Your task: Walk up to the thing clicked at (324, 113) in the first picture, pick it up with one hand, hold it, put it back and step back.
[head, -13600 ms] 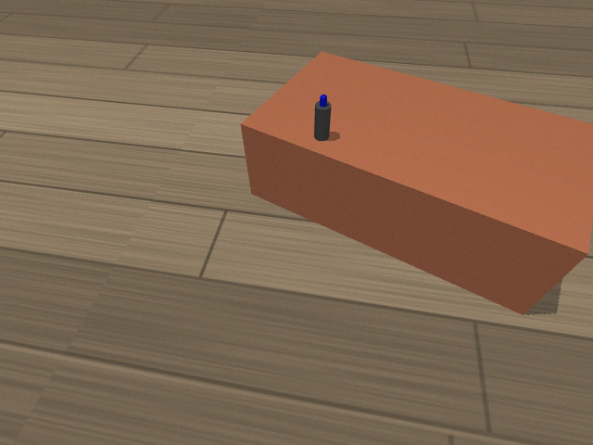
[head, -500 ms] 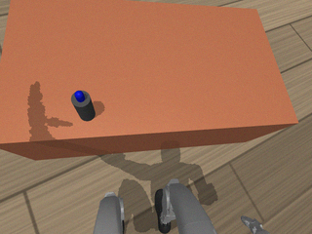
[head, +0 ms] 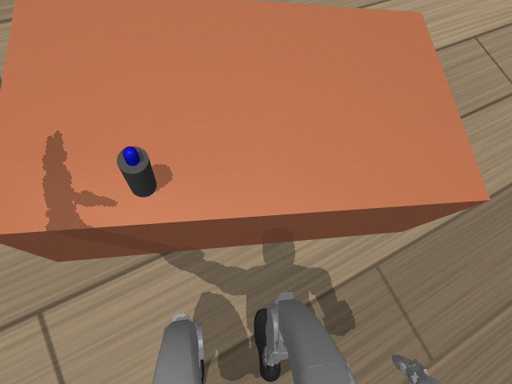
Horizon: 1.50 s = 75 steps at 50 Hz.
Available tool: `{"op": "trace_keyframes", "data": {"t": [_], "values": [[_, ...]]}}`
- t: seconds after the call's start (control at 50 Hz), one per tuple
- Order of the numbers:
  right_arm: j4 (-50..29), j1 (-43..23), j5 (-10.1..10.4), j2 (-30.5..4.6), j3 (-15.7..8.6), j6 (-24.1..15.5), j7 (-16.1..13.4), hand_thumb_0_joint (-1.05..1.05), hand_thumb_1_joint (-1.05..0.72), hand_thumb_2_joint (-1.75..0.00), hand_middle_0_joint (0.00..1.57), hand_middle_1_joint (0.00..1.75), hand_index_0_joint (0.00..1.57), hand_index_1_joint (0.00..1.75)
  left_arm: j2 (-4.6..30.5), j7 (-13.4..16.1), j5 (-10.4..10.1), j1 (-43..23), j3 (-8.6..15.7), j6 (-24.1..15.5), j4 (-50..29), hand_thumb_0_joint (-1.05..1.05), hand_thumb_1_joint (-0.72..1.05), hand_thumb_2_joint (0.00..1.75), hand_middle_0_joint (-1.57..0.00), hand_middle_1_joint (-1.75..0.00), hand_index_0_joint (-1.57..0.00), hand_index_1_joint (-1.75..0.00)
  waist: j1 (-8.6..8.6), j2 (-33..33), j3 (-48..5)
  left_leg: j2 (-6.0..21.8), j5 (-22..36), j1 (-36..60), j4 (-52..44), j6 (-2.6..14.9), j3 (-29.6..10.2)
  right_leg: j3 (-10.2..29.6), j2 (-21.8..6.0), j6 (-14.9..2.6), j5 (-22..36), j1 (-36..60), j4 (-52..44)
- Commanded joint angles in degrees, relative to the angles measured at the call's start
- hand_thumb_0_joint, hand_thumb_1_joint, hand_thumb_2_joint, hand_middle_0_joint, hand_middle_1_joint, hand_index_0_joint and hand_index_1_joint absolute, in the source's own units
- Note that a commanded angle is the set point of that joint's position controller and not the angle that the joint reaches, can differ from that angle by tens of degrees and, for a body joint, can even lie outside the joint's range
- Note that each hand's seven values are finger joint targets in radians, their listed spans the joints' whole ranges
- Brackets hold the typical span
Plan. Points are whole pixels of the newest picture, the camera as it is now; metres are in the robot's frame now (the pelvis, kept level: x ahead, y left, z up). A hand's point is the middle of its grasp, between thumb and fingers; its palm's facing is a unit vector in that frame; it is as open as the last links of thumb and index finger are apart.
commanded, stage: go down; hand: left
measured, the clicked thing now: (137, 170) +0.50 +0.17 -0.19
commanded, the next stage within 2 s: approach in 0.32 s
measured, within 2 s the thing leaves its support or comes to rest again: neither
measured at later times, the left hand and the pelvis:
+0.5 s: hand out of the picture +0.47 +0.37 +0.07, palm faces +0.15 -0.99 +0.02, open 17.3 cm; pelvis +0.00 +0.00 +0.00, yaw +0 degrees
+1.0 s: hand (58, 160) +0.49 +0.28 -0.13, palm faces +0.06 -1.00 +0.06, open 17.6 cm; pelvis -0.03 -0.01 -0.13, yaw -1 degrees
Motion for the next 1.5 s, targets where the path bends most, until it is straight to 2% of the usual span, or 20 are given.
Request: {"op": "trace_keyframes", "data": {"t": [0.0, 0.02, 0.12, 0.28, 0.36, 0.4, 0.44, 0.54, 0.6, 0.7, 0.86, 0.9, 0.92, 1.02, 1.06, 1.14, 1.26, 1.32, 1.4, 1.48], "values": [[-0.87, 10.93, 0.31, -12.75, -4.67, -0.91, -1.21, 0.0, -0.89, -0.9, 0.2, 0.3, 0.2, 0.3, 21.76, -0.25, -1.55, -18.46, 2.07, -3.81, -13.15, 0.0, -0.45, 0.09, -0.04, -0.05, -0.03, -0.06, 1.43, 18.27, -30.61, 0.69, 34.86, 27.5, -9.0, -3.06, -4.67, 1.5, 1.61, -4.05, 13.6, 10.08, -2.79], [-0.98, 10.77, 0.26, -12.95, -4.79, -0.89, -1.16, 0.0, -0.89, -0.9, 0.2, 0.3, 0.2, 0.3, 22.79, -0.1, -1.61, -19.9, 2.35, -3.93, -14.84, 0.0, -0.44, 0.1, -0.04, -0.05, -0.02, -0.06, 2.26, 18.76, -31.12, 0.59, 34.07, 28.23, -9.3, -3.06, -4.57, 1.71, 1.57, -4.06, 12.79, 9.98, -3.05], [-0.62, 10.98, 0.15, -12.79, -4.48, -0.73, -1.28, 0.0, -0.89, -0.9, 0.2, 0.3, 0.2, 0.3, 22.09, 0.29, -1.26, -20.39, 2.15, -3.48, -12.52, 0.0, -0.44, 0.1, -0.04, -0.05, -0.03, -0.06, 1.26, 18.34, -29.99, 0.71, 31.91, 27.35, -9.51, -3.07, -4.86, 1.53, 1.68, -4.04, 11.71, 9.65, -3.36], [-1.81, 10.79, 0.33, -12.65, -4.42, -0.66, -1.16, 0.0, -0.89, -0.9, 0.2, 0.3, 0.2, 0.3, 22.67, 0.35, -0.77, -18.47, 2.12, -2.74, -10.72, 0.0, -0.48, 0.08, -0.04, -0.06, -0.04, -0.06, 1.74, 16.89, -29.05, 0.29, 29.18, 23.77, -9.81, -2.52, -3.96, 1.93, 1.57, -3.87, 11.54, 12.51, -3.75], [-1.66, 11.33, 0.3, -12.61, -4.37, -0.54, -1.11, 0.0, -0.89, -0.9, 0.2, 0.3, 0.2, 0.3, 21.49, 0.12, -1.41, -18.29, 1.91, -2.84, -11.3, 0.0, -0.46, 0.09, -0.04, -0.05, -0.03, -0.06, 1.5, 16.54, -30.21, 0.41, 33.35, 25.14, -8.81, -2.53, -4.03, 1.86, 1.59, -3.77, 13.84, 12.0, -3.54], [-2.06, 11.31, 0.47, -12.58, -4.42, -0.44, -1.07, 0.0, -0.89, -0.9, 0.2, 0.3, 0.2, 0.3, 21.98, 0.39, -1.05, -16.8, 2.18, -2.65, -10.75, 0.0, -0.48, 0.09, -0.04, -0.06, -0.04, -0.07, 1.7, 13.83, -29.43, -0.11, 30.62, 21.84, -9.19, -1.9, -3.26, 2.38, 1.48, -3.64, 14.27, 15.65, -4.09], [-1.62, 10.96, 0.49, -12.58, -4.42, -0.33, -1.22, 0.0, -0.85, -0.89, 0.2, 0.3, 0.2, 0.3, 22.53, 0.22, -0.96, -18.97, 2.02, -3.13, -12.32, 0.0, -0.6, 0.02, -0.05, -0.06, -0.06, -0.06, 1.27, 15.61, -29.81, 0.0, 30.06, 22.97, -9.1, -2.05, -3.23, 2.54, 1.41, -3.64, 13.36, 13.88, -3.91], [-1.97, 10.18, 0.47, -12.1, -4.05, -0.59, -0.73, 0.0, -0.86, -0.89, 0.2, 0.3, 0.2, 0.3, 17.78, 0.59, -1.74, -16.93, 0.41, -4.13, -7.7, 0.0, -0.61, 0.01, -0.05, -0.06, -0.06, -0.06, 0.42, 13.04, -25.23, -0.11, 26.31, 17.24, -7.61, -1.61, -3.06, 2.68, 1.32, -3.67, 11.66, 11.33, -2.43], [-1.72, 10.14, 0.07, -12.35, -4.08, -0.73, -0.18, 0.0, -0.85, -0.89, 0.2, 0.3, 0.2, 0.3, 12.7, 0.51, -1.92, -17.56, -3.26, -5.42, -5.48, 0.0, -0.61, 0.03, -0.04, -0.06, -0.05, -0.05, -1.1, 13.23, -25.2, 0.3, 30.71, 18.5, -4.24, -1.92, -3.76, 2.16, 1.4, -3.72, 12.96, 5.11, 0.14], [-1.72, 8.87, -0.16, -12.7, -3.9, -0.63, 1.62, 0.0, -0.86, -0.89, 0.2, 0.3, 0.2, 0.3, 10.75, 1.08, -2.69, -20.25, -4.32, -9.17, -4.15, 0.0, -0.61, 0.04, -0.03, -0.07, -0.04, -0.06, -1.51, 14.9, -26.86, 0.44, 27.68, 12.51, 1.88, -2.59, -5.17, 1.68, 1.25, -4.29, 8.94, -5.17, 7.97], [-2.52, 9.5, -1.98, -13.15, -3.83, 0.25, 4.49, 0.0, -0.87, -0.89, 0.2, 0.3, 0.2, 0.3, 14.22, 4.86, -0.45, -26.86, -1.21, -15.0, -7.94, 0.0, -0.57, 0.12, -0.01, -0.09, -0.01, -0.1, -0.73, 21.96, -41.53, -0.34, 29.98, 5.83, 13.37, -2.69, -4.31, 2.61, 0.2, -4.79, 11.18, -10.78, 22.26], [-2.44, 9.49, -2.6, -13.04, -4.3, 0.67, 5.05, 0.0, -0.87, -0.9, 0.2, 0.3, 0.2, 0.3, 11.2, 5.81, 0.69, -28.51, -2.86, -15.53, -9.39, 0.0, -0.56, 0.13, 0.0, -0.1, 0.0, -0.11, -1.19, 24.09, -44.5, -0.45, 31.32, 5.71, 15.48, -2.8, -3.94, 2.74, -0.01, -4.89, 12.54, -11.86, 24.72], [-2.58, 9.78, -2.64, -13.1, -4.47, 0.94, 5.35, 0.0, -0.88, -0.9, 0.2, 0.3, 0.2, 0.3, 11.69, 6.35, 1.27, -28.46, -2.02, -15.52, -9.73, 0.0, -0.55, 0.13, 0.0, -0.1, 0.0, -0.11, -1.27, 23.6, -45.87, -0.45, 31.03, 5.0, 16.35, -2.85, -4.2, 2.61, -0.02, -4.92, 12.04, -12.83, 25.91], [-2.31, 9.48, -2.99, -12.91, -5.27, 2.23, 6.52, 0.0, -0.88, -0.9, 0.2, 0.3, 0.2, 0.3, 6.68, 9.15, 2.6, -33.54, -4.24, -15.61, -9.61, 0.0, -0.57, 0.13, 0.0, -0.12, -0.01, -0.12, -3.58, 23.12, -45.5, -0.86, 23.72, -3.0, 21.64, -2.45, -3.92, 2.7, -0.27, -4.71, 7.78, -19.36, 30.88], [-2.52, 9.15, -3.08, -12.57, -5.51, 2.61, 7.0, 0.0, -0.89, -0.9, 0.2, 0.3, 0.2, 0.3, 2.34, 10.68, 3.47, -32.41, -5.93, -15.24, -6.55, 0.0, -0.57, 0.13, 0.0, -0.13, -0.01, -0.12, -4.25, 21.78, -41.85, -1.0, 17.76, -7.8, 22.24, -2.41, -4.35, 2.25, -0.43, -4.64, 4.24, -23.0, 32.58], [-3.55, 8.81, -3.26, -11.65, -5.65, 3.5, 7.76, 0.0, -0.89, -0.89, 0.2, 0.3, 0.2, 0.3, 1.09, 14.59, 5.26, -33.08, -6.72, -16.13, -7.01, 0.0, -0.53, 0.08, -0.01, -0.1, -0.03, -0.09, -4.3, 16.5, -41.91, -2.26, 7.64, -21.49, 25.99, -0.96, -1.06, 3.11, -0.66, -3.91, 1.56, -18.38, 34.26], [-3.99, 9.45, -2.97, -11.32, -6.81, 5.15, 8.49, 0.0, -0.89, -0.89, 0.2, 0.3, 0.2, 0.3, 0.56, 21.44, 6.64, -37.92, -6.44, -16.9, -13.47, 0.0, -0.51, 0.09, -0.03, -0.11, -0.04, -0.09, -3.97, 16.8, -47.36, -2.79, 3.3, -25.81, 28.58, -0.71, 0.36, 3.2, -0.97, -3.37, 0.07, -16.28, 37.06], [-3.62, 9.25, -2.83, -10.96, -7.12, 5.89, 8.41, 0.0, -0.9, -0.89, 0.2, 0.3, 0.2, 0.3, 1.08, 24.8, 8.35, -40.01, -7.1, -16.46, -16.88, 0.0, -0.49, 0.07, -0.03, -0.1, -0.04, -0.08, -3.56, 18.67, -48.97, -2.86, 1.65, -24.93, 28.02, -0.69, 0.61, 3.22, -1.0, -3.4, -1.15, -16.67, 36.99], [-2.99, 9.47, -2.08, -10.92, -7.73, 6.62, 8.1, 0.0, -0.9, -0.89, 0.2, 0.3, 0.2, 0.3, -4.35, 25.98, 8.63, -38.31, -10.27, -14.49, -14.55, 0.0, -0.51, 0.05, -0.03, -0.08, -0.05, -0.06, -5.34, 16.79, -46.66, -2.91, 0.36, -25.6, 27.96, -0.36, 0.5, 2.76, -1.04, -3.37, -1.96, -18.29, 36.13], [-2.69, 9.39, -1.62, -10.77, -7.77, 6.96, 7.8, 0.0, -0.91, -0.9, 0.2, 0.3, 0.2, 0.3, -6.34, 26.19, 7.98, -36.57, -11.4, -12.97, -12.58, 0.0, -0.57, 0.02, -0.04, -0.07, -0.06, -0.05, -5.32, 13.8, -42.58, -2.87, -1.54, -29.14, 28.28, 0.1, 0.67, 2.86, -1.1, -3.26, -3.48, -19.15, 35.18]]}}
